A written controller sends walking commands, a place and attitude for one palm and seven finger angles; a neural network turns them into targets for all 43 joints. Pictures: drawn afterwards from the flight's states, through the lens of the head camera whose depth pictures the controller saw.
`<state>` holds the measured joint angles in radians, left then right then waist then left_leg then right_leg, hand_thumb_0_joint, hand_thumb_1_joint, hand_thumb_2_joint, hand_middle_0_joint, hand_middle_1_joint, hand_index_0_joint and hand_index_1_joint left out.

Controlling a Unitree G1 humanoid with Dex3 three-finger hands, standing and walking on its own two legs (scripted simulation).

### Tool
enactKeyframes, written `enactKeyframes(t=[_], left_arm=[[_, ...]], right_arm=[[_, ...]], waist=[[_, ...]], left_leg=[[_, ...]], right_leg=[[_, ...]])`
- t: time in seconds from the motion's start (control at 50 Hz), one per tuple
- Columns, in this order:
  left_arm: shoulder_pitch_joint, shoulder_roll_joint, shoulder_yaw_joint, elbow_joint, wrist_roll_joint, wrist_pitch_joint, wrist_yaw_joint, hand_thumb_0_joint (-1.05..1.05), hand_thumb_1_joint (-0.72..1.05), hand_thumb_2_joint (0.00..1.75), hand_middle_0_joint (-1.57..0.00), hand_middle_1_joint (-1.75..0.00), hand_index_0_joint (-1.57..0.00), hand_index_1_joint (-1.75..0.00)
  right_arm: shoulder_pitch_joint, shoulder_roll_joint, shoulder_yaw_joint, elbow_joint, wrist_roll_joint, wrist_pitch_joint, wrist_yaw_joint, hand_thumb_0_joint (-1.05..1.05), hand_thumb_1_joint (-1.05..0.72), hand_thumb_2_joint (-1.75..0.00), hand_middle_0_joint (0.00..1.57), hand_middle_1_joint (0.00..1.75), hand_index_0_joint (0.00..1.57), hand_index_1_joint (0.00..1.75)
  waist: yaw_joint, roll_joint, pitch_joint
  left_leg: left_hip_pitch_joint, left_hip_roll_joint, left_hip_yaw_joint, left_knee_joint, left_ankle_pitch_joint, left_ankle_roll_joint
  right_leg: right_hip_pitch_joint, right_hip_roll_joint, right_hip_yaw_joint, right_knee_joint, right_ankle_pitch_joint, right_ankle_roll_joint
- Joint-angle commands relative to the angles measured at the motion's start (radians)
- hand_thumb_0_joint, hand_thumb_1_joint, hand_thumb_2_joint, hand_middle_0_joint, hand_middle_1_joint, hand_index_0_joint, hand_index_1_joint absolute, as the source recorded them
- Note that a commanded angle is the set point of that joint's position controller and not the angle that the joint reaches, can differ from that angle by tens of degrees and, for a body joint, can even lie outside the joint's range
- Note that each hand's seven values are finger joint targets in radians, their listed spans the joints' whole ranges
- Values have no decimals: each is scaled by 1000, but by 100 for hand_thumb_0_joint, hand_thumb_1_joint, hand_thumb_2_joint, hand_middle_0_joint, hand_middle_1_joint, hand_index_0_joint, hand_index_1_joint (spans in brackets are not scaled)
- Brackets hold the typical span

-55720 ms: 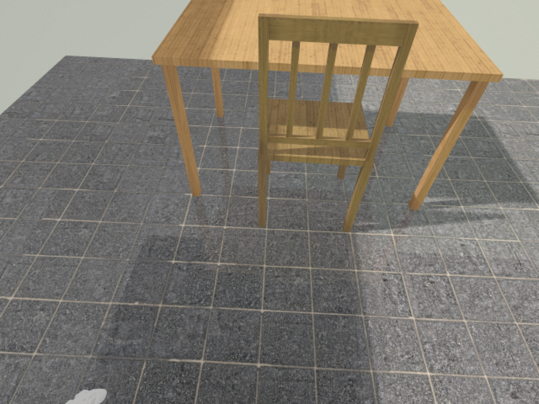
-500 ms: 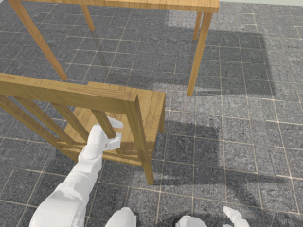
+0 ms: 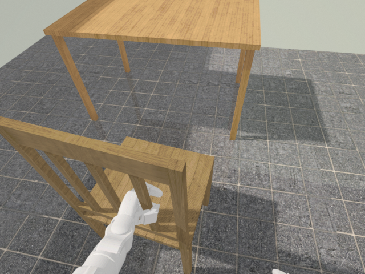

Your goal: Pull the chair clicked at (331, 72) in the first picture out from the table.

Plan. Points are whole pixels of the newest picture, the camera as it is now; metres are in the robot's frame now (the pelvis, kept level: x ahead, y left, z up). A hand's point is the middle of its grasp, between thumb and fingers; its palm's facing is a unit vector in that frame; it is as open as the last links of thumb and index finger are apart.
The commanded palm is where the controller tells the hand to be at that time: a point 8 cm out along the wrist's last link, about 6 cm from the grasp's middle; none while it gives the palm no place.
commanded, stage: stop walking, hand still on the chair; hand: left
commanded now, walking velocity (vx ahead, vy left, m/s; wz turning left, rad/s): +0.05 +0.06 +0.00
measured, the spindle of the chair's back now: (111, 194) +0.32 +0.21 -0.07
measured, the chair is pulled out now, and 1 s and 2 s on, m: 0.72 0.74 0.74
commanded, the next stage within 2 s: open the thumb and straighten the fingers in 0.76 s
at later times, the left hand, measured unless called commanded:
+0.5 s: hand (152, 222) +0.25 +0.09 -0.06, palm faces -0.13 -0.98 -0.16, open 5.6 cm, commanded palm +0.24 +0.14 -0.05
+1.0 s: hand (152, 220) +0.26 +0.09 -0.06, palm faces -0.06 -0.99 -0.12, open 6.0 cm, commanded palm +0.24 +0.14 -0.05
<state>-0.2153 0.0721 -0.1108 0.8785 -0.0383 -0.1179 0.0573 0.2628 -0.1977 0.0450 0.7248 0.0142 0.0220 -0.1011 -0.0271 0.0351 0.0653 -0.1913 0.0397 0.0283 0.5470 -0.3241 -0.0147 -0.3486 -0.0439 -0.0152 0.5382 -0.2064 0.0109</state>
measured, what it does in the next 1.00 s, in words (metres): stands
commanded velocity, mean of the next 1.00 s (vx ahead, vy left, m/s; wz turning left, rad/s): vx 0.00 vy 0.00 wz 0.00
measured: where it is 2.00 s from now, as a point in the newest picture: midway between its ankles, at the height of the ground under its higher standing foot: outside the picture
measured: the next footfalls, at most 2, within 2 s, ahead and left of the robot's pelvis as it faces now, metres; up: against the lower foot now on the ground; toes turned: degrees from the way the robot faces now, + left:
none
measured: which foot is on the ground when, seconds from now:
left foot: down 0.00-1.00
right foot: down 0.00-1.00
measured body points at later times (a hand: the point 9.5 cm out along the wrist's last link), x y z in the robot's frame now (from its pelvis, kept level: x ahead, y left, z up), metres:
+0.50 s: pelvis +0.03 +0.01 +0.00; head +0.03 -0.02 +0.45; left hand +0.26 +0.14 -0.05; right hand +0.15 -0.23 -0.12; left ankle +0.00 +0.14 -0.73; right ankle +0.10 -0.13 -0.73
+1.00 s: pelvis +0.03 -0.01 +0.00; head +0.05 -0.02 +0.44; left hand +0.26 +0.14 -0.05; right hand +0.18 -0.25 -0.11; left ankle +0.00 +0.14 -0.73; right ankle +0.10 -0.13 -0.73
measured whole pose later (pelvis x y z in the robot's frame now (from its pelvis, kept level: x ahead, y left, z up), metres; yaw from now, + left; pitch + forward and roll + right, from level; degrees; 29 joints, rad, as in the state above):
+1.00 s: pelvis +0.03 -0.01 +0.00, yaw +2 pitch +3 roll +1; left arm 0.13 0.11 -0.16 0.45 -0.04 -0.08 0.08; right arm 0.21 -0.23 0.02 0.63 0.05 -0.03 -0.06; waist -0.04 0.01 -0.03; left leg -0.27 0.02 -0.01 0.57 -0.34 -0.05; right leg -0.44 -0.06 -0.04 0.60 -0.21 0.01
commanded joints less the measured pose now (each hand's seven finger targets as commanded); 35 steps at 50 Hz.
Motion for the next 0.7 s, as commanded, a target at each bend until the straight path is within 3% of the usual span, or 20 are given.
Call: enactKeyframes(t=[0.0,0.04,0.06,0.1,0.2,0.24,0.26,0.36,0.44,0.46,0.54,0.68], left_arm=[[-220,120,40,-243,30,-65,31,0,90,90,-50,-145,-50,-145],[-187,111,36,-269,37,-72,32,0,90,90,-50,-145,-50,-145],[-155,104,22,-274,33,-71,32,0,90,90,-50,-145,-50,-145],[-116,93,17,-285,41,-75,37,0,90,90,-50,-145,-50,-145],[-46,72,-7,-318,45,-81,47,0,90,90,-50,-145,-50,-145],[-32,63,-20,-336,45,-82,50,0,90,90,-50,-145,-50,-145],[-31,66,-27,-351,41,-82,50,0,90,90,-50,-145,-50,-145],[29,64,-39,-388,39,-83,54,0,90,90,-50,-145,-50,-145],[69,57,-44,-409,40,-82,55,0,90,90,-50,-145,-50,-145],[78,69,-44,-417,36,-82,54,0,90,90,-50,-145,-50,-145],[100,57,-49,-430,38,-78,55,0,90,90,-50,-145,-50,-145],[140,72,-38,-452,36,-69,56,0,90,90,-50,-145,-50,-145]], right_arm=[[-56,-123,-50,-114,-17,-57,-25,0,-90,-90,20,30,20,30],[-72,-116,-48,-122,-20,-66,-25,0,-90,-90,20,30,20,30],[-72,-121,-49,-117,-15,-70,-28,0,-90,-90,20,30,20,30],[-80,-118,-45,-126,-16,-74,-27,0,-90,-90,20,30,20,30],[-92,-115,-41,-142,-13,-79,-31,0,-90,-90,20,30,20,30],[-95,-115,-42,-151,-11,-77,-31,0,-90,-90,20,30,20,30],[-93,-119,-44,-146,-8,-77,-33,0,-90,-90,20,30,20,30],[-93,-124,-46,-156,-7,-76,-34,0,-90,-90,20,30,20,30],[-97,-120,-47,-163,-11,-70,-32,0,-90,-90,20,30,20,30],[-97,-124,-49,-157,-8,-71,-35,0,-90,-90,20,30,20,30],[-103,-119,-46,-165,-11,-60,-32,0,-90,-90,20,30,20,30],[-112,-118,-46,-168,-10,-51,-36,0,-90,-90,20,30,20,30]], waist=[[9,-156,-164],[13,-150,-166],[11,-93,-147],[21,-73,-147],[25,-60,-155],[25,-82,-150],[19,-52,-147],[18,-44,-191],[18,-89,-201],[14,-75,-204],[14,-98,-205],[15,-68,-212]], left_leg=[[-32,-2,-33,-130,-129,54],[-26,10,-46,-148,-90,55],[-21,19,-56,-174,-71,57],[-30,41,-71,-195,-44,57],[-46,58,-81,-223,-4,54],[-48,55,-75,-219,-14,51],[-39,57,-76,-226,10,51],[-14,59,-68,-209,136,39],[7,55,-63,-183,207,29],[14,54,-61,-181,221,28],[18,51,-60,-173,217,24],[31,50,-57,-171,243,19]], right_leg=[[68,-87,138,-246,-368,-31],[80,-87,137,-242,-329,-28],[69,-76,122,-231,-294,-25],[81,-63,104,-196,-229,-22],[115,-58,82,-158,-132,-21],[109,-62,90,-168,-140,-23],[107,-59,80,-162,-107,-26],[164,-64,64,-118,67,-34],[182,-73,64,-102,157,-41],[184,-77,61,-107,181,-42],[185,-82,67,-110,177,-46],[195,-84,56,-107,216,-44]])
